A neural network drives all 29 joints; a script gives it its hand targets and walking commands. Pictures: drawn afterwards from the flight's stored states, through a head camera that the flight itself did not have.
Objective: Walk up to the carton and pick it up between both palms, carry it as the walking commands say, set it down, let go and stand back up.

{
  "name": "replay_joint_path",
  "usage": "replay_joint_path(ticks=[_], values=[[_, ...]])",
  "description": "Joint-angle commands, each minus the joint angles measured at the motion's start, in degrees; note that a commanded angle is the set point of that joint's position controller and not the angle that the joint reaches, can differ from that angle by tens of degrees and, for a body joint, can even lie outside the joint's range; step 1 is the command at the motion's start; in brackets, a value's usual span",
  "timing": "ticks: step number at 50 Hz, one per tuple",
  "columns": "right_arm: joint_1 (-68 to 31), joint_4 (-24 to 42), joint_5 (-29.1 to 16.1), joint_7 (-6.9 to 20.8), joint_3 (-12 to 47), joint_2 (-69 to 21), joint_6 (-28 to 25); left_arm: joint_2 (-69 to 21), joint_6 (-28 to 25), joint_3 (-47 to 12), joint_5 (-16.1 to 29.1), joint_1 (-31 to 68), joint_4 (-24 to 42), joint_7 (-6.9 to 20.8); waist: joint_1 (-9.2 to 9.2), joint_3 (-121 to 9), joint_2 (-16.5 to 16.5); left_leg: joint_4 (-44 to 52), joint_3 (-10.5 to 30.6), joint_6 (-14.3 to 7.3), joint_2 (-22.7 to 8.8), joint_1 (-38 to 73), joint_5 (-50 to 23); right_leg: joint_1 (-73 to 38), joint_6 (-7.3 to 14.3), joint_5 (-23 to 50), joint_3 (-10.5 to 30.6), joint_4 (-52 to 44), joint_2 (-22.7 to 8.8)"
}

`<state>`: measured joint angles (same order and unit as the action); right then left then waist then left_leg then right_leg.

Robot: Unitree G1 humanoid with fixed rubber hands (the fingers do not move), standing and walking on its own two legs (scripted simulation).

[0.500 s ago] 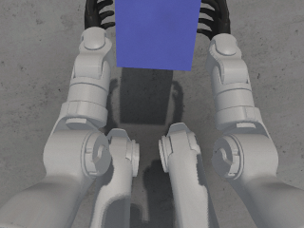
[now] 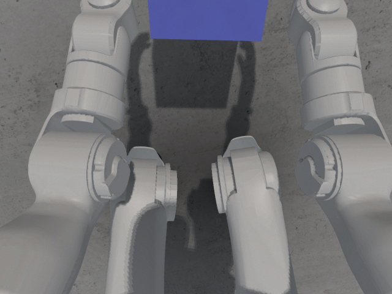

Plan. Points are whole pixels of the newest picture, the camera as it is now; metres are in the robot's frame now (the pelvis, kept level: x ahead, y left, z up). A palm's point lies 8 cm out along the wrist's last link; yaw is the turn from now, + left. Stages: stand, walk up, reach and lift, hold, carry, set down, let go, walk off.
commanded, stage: set down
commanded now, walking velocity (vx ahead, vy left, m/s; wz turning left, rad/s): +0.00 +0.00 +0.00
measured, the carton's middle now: out of the picture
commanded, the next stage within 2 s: none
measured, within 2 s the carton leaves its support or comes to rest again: rests again in 1.28 s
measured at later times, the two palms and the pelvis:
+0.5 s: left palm out of the picture +0.56 +0.08 -0.17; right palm out of the picture +0.53 -0.19 -0.18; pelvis +0.01 +0.00 -0.01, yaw -1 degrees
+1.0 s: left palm out of the picture +0.57 +0.08 -0.19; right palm out of the picture +0.54 -0.19 -0.19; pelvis +0.02 +0.00 -0.01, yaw -1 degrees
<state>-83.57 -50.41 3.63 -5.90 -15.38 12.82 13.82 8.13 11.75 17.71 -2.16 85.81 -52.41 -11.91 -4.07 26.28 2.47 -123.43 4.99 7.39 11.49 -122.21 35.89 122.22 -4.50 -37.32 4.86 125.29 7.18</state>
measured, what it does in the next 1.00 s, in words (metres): stands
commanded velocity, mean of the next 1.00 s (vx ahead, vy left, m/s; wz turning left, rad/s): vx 0.00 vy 0.00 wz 0.00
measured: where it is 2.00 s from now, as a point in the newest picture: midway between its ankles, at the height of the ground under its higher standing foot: (194, 196)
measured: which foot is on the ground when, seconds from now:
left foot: down 0.00-1.00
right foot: down 0.00-1.00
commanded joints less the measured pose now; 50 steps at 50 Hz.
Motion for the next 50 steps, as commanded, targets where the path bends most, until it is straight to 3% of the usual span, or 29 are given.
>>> replay_joint_path(ticks=[1, 6, 14, 22, 25, 26, 38, 45, 50], values=[[-33.53, 8.09, -6.49, 16.19, 20.38, -53.87, -3.09, -55.29, -0.61, -21.69, 3.81, 28.39, 0.97, 17.26, -1.98, -84.68, 0.07, 6.3, -10.8, -5.06, -0.23, 27.02, -25.25, -33.9, 1.93, 32.64, -9.72, -10.52, 0.86], [-32.58, 6.85, -6.72, 16.13, 19.55, -52.53, -3.66, -55.44, -0.75, -19.5, 1.74, 24.26, -1.72, 17.05, -0.05, -76.64, 2.11, 6.48, -10.18, -5.12, -0.02, 24.71, -25.33, -28.33, 2.14, 31.07, -9.0, -10.01, 1.04], [-27.36, 3.39, -3.8, 15.76, 16.62, -51.69, -4.16, -54.66, -2.05, -17.85, 1.62, 23.53, -1.69, 17.25, -2.57, -70.97, -0.54, 6.05, -9.22, -5.3, 0.54, 19.67, -25.1, -26.07, 2.6, 31.36, -8.7, -9.65, 1.25], [-26.77, 1.21, -2.44, 16.52, 14.36, -48.83, -4.11, -52.0, -1.58, -16.4, -0.68, 21.54, -2.87, 17.45, -1.5, -65.32, 0.79, 6.46, -8.55, -5.57, 0.19, 18.91, -22.23, -20.79, 3.1, 26.68, -8.49, -9.52, 1.04], [-26.11, -0.03, -1.32, 16.79, 13.45, -48.32, -3.76, -52.26, -1.25, -15.1, -1.42, 20.59, -4.32, 17.69, -2.3, -63.12, 0.2, 6.46, -8.52, -5.75, 0.22, 17.9, -20.62, -20.47, 3.18, 25.2, -8.54, -9.62, 0.84], [-25.3, -0.29, -1.09, 16.9, 13.12, -48.76, -3.62, -51.49, -1.22, -14.97, -1.7, 20.75, -4.37, 17.82, -1.83, -62.67, 0.72, 6.46, -8.69, -5.76, 0.16, 17.81, -20.42, -19.81, 3.24, 25.04, -8.41, -9.64, 0.94], [-20.57, -3.32, 1.01, 17.4, 11.62, -46.9, -3.39, -49.49, -1.03, -13.15, -3.23, 16.64, -6.14, 19.09, -2.17, -57.95, -0.28, 5.64, -9.14, -5.46, -0.19, 14.26, -19.52, -19.92, 3.37, 25.39, -7.87, -9.74, 0.55], [-17.28, -5.1, 1.64, 17.69, 10.57, -46.46, -3.38, -48.89, -0.89, -12.97, -4.43, 13.03, -7.58, 19.24, -1.8, -56.02, 1.4, 5.61, -9.08, -5.06, -0.54, 14.62, -20.6, -18.72, 3.49, 26.36, -7.54, -9.42, 0.43], [-15.1, -5.52, 2.36, 17.94, 10.88, -46.79, -3.39, -48.68, -1.2, -12.63, -4.85, 11.18, -7.44, 19.37, -1.8, -55.5, -0.32, 5.26, -8.73, -5.12, -0.66, 14.0, -21.87, -19.08, 3.33, 27.93, -7.53, -8.86, 0.3]])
